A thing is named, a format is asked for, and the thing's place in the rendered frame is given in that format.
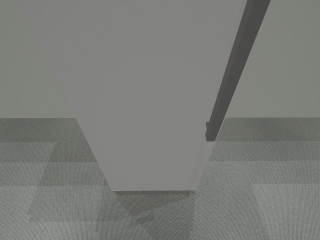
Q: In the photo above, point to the fridge door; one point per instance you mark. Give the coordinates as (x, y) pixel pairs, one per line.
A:
(141, 78)

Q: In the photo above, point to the handle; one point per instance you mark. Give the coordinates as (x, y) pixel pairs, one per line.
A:
(250, 23)

